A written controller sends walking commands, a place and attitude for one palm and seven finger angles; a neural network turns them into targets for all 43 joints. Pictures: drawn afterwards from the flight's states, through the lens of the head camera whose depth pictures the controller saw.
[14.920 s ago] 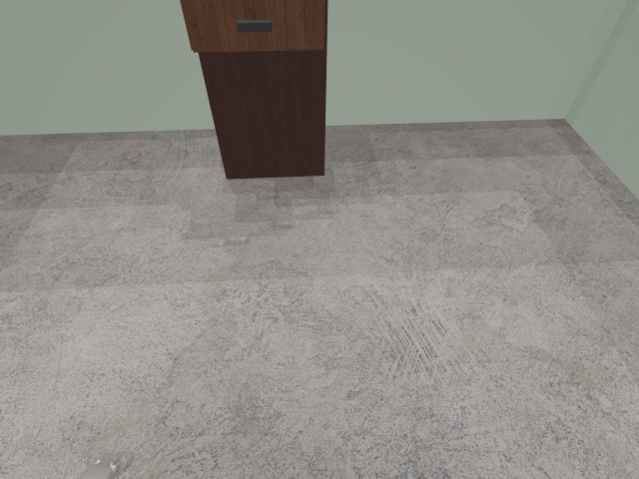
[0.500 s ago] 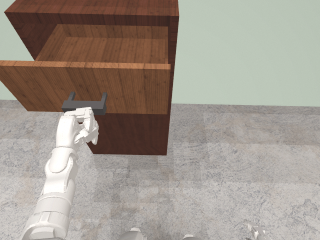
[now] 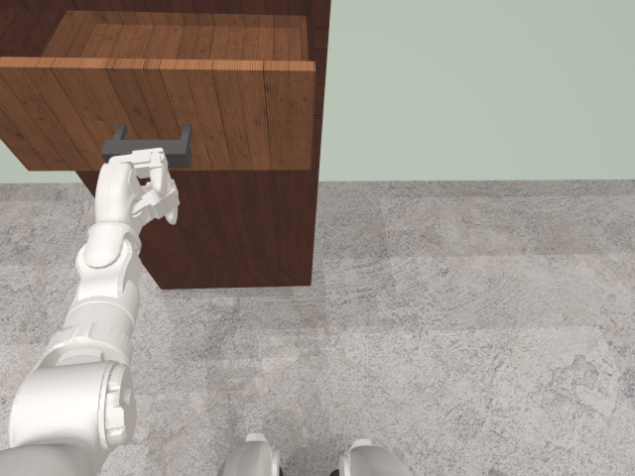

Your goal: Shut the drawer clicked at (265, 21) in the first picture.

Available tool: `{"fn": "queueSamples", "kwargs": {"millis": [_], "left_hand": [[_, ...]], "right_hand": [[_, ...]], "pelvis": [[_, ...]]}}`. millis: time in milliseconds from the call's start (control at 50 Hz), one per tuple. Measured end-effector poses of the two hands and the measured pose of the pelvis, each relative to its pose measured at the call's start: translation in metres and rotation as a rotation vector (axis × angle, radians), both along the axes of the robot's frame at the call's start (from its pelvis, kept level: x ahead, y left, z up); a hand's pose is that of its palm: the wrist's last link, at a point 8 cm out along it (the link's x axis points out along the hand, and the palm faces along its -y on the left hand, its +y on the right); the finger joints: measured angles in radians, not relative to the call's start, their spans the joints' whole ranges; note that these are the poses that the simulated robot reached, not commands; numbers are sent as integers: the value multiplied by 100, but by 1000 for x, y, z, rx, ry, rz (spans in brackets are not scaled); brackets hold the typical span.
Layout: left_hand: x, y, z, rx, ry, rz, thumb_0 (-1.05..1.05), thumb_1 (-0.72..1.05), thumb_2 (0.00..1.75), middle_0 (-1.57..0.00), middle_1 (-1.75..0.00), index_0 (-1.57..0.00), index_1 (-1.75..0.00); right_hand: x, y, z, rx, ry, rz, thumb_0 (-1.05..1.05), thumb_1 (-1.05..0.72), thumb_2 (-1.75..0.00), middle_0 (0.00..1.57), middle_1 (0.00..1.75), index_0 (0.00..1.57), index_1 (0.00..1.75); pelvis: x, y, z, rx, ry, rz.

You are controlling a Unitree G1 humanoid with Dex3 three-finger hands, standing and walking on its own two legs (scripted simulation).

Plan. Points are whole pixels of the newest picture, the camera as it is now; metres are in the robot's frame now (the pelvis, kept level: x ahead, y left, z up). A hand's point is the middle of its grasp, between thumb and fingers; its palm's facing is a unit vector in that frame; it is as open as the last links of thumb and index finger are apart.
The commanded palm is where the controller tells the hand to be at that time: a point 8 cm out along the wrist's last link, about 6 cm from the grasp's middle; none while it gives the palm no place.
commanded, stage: push the drawer shut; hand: left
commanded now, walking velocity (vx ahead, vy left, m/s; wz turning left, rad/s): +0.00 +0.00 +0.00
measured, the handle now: (151, 142) +0.53 +0.22 +0.08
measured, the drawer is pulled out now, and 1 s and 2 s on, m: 0.12 0.01 0.00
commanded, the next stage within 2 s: pull the fist back off the drawer in 1.32 s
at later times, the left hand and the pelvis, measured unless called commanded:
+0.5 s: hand (177, 163) +0.50 +0.18 +0.07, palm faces +0.05 -1.00 -0.01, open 3.4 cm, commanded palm +0.50 +0.22 +0.08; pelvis +0.01 +0.01 -0.01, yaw -1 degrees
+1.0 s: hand (182, 134) +0.56 +0.18 +0.07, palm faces +0.05 -1.00 -0.02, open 3.4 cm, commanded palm +0.56 +0.21 +0.08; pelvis +0.01 +0.01 -0.01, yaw -2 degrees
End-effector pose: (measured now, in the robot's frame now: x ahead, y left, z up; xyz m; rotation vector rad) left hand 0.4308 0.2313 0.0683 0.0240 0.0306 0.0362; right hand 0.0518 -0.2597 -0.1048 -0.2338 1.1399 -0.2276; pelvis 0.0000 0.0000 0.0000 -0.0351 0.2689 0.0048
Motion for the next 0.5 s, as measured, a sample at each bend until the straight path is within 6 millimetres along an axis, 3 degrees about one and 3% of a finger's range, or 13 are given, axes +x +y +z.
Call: {"fn": "queueSamples", "kwargs": {"millis": [220, 500], "left_hand": [[23, 1, 0, -11, 4, -1, 6, 84, 95, -140, -160, -140, -160], [50, 1, 1, -12, 10, 10, 6, 82, 96, -140, -160, -140, -160]], "right_hand": [[-36, 4, 0, 3, 101, -57, 0, -90, -90, 20, 30, 20, 30], [-41, 11, -4, 2, 153, -50, 0, -90, -90, 20, 30, 20, 30]], "pelvis": [[5, 5, -1, -4, 26, -18], [7, 11, -6, -16, 64, -10]]}}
